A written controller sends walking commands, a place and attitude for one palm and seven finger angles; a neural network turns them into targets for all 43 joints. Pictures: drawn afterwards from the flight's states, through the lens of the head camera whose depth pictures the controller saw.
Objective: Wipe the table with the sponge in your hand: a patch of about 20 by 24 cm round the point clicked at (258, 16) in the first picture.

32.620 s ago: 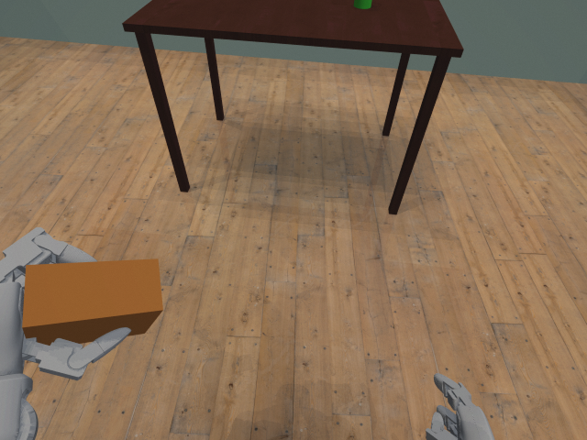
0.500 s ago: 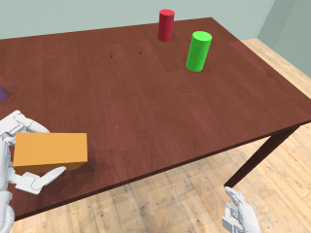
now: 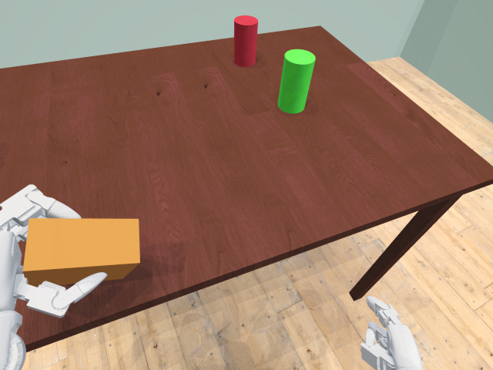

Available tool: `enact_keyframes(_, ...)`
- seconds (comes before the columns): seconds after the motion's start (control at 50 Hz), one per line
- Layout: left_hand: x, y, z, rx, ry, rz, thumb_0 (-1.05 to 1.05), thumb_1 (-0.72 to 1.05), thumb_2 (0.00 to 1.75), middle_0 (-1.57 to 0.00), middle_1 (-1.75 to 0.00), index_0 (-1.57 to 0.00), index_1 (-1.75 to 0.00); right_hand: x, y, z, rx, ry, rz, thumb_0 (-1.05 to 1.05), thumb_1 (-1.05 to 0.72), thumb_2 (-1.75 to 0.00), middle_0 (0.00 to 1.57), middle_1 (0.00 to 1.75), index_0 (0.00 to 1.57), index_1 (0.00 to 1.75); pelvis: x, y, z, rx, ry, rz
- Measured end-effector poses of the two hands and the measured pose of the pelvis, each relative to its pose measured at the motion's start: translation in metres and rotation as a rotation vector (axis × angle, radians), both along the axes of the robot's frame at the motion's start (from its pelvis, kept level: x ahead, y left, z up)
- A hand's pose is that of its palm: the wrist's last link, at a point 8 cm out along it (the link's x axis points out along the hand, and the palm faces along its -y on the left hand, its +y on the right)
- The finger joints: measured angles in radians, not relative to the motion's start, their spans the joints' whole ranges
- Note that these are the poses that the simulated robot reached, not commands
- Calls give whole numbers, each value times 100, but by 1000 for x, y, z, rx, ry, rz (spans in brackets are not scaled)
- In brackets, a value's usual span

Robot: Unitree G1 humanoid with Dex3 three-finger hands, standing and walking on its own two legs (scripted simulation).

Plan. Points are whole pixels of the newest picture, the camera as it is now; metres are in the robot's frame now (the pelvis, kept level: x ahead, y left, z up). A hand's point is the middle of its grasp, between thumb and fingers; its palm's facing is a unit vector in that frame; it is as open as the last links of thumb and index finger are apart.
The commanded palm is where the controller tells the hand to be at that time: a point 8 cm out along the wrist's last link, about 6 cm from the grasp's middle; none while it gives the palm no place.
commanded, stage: come to a stop and stand still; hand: left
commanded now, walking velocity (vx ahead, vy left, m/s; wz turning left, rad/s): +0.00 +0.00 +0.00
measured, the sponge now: (98, 252) +0.23 +0.21 +0.12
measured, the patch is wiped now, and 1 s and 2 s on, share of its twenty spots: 0.00 0.00 0.00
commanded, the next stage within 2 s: look again from close up in 0.70 s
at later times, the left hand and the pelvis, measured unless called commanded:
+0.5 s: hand (44, 241) +0.23 +0.28 +0.14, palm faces +0.34 -0.83 -0.44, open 9.8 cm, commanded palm +0.17 +0.30 +0.17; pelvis +0.00 +0.02 -0.01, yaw -1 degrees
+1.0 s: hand (41, 239) +0.23 +0.27 +0.15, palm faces +0.37 -0.84 -0.39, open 9.8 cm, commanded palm +0.17 +0.30 +0.17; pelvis +0.01 +0.02 +0.00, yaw +0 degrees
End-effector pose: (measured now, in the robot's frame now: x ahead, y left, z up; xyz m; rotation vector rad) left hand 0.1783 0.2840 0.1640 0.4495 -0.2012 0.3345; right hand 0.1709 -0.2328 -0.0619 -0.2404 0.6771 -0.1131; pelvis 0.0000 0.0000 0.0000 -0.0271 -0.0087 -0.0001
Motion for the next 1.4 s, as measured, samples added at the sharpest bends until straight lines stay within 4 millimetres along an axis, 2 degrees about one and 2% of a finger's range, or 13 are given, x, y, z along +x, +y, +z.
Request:
enact_keyframes(0.06,0,2,0,1,0,-1,-1,-48,104,-75,-136,-77,-135,-1,1,-1,-3,7,-3,1,-90,-90,20,30,20,30,1,1,0,3,-2,0)
enact_keyframes(0.08,3,5,7,73,-11,-12,-1,-48,104,-75,-136,-77,-135,-1,3,-1,-17,11,18,1,-90,-90,20,30,20,30,-1,1,-1,-1,2,4)
enact_keyframes(0.12,15,25,29,193,-99,-3,-1,-49,104,-76,-135,-78,-134,-3,7,-7,-24,43,64,1,-90,-90,20,30,20,30,-7,-1,-3,-3,10,13)
enact_keyframes(0.18,26,47,47,190,-190,63,-1,-49,104,-76,-135,-78,-134,-6,13,-13,16,59,81,1,-90,-90,20,30,20,30,-12,2,-5,3,10,-7)
enact_keyframes(0.24,26,34,39,129,-165,25,-1,-48,104,-75,-136,-77,-135,-10,19,-12,74,19,41,1,-90,-90,20,30,20,30,-9,11,-5,8,10,-33)
enact_keyframes(0.32,19,5,7,73,-21,-103,-1,-48,104,-75,-137,-77,-136,-17,26,-13,89,10,-3,1,-90,-90,20,30,20,30,-3,19,-5,11,6,-43)
enact_keyframes(0.36,16,3,-7,56,35,-126,-1,-48,104,-75,-136,-77,-135,-20,29,-14,78,28,-10,1,-90,-90,20,30,20,30,-1,20,-5,11,3,-36)
enact_keyframes(0.42,15,14,-16,53,62,-96,-1,-48,104,-75,-136,-77,-135,-20,33,-15,54,59,2,1,-90,-90,20,30,20,30,1,19,-5,9,-1,-23)
enact_keyframes(0.52,16,33,-3,55,-20,-5,-1,-49,104,-76,-136,-78,-135,-10,37,-14,31,64,46,1,-90,-90,20,30,20,30,4,21,-6,0,-7,-9)
enact_keyframes(0.62,16,30,12,47,-109,-8,-1,-48,104,-75,-136,-77,-135,7,41,-6,32,17,61,1,-90,-90,20,30,20,30,8,24,-5,-3,-6,-8)
enact_keyframes(0.8,18,28,0,25,-44,-25,-1,-48,104,-75,-136,-77,-135,24,44,5,39,-35,55,1,-90,-90,20,30,20,30,11,24,-4,-3,-5,-8)
enact_keyframes(1.04,9,23,5,17,-54,-11,-1,-48,104,-75,-136,-77,-135,11,38,0,31,3,52,1,-90,-90,20,30,20,30,7,20,-2,-1,-12,-5)
enact_keyframes(1.4,10,10,2,7,-28,-19,-1,-48,104,-75,-136,-77,-135,-6,20,0,37,18,14,1,-90,-90,20,30,20,30,2,5,1,9,-11,-16)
